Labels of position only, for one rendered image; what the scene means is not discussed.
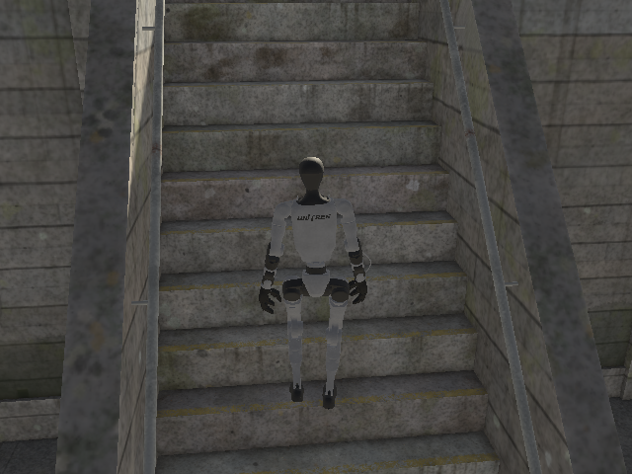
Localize stairs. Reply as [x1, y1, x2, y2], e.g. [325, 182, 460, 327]
[155, 0, 500, 474]

